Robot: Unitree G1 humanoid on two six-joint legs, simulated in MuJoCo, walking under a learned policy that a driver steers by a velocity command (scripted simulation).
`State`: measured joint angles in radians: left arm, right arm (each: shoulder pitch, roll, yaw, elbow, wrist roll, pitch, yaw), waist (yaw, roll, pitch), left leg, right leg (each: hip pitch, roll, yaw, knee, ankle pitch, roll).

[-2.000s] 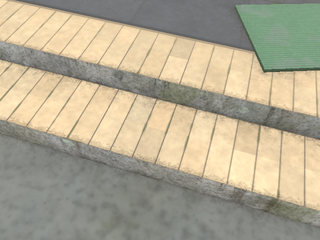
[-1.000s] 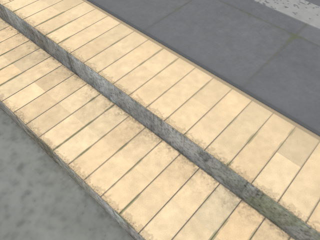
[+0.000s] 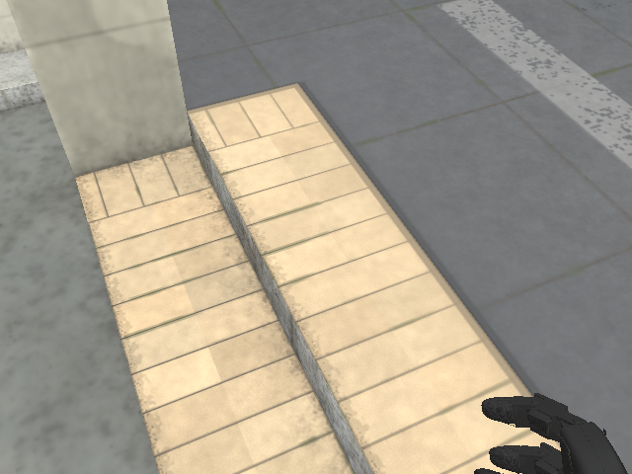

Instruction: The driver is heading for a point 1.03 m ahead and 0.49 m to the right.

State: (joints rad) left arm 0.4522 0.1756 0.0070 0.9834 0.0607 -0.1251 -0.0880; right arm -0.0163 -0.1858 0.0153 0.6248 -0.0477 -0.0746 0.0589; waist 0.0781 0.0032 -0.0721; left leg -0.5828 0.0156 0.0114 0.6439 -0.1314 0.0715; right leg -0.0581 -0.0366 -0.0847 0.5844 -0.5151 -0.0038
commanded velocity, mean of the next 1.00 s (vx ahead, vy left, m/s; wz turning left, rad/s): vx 0.50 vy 0.00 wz -0.53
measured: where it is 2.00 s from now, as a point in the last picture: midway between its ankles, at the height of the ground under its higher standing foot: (589, 293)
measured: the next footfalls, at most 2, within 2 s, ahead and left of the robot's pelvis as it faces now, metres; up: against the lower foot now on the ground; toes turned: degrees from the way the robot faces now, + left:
right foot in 0.50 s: +0.42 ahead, -0.19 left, +0.13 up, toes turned -17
left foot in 0.96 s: +0.75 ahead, -0.12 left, +0.13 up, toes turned -31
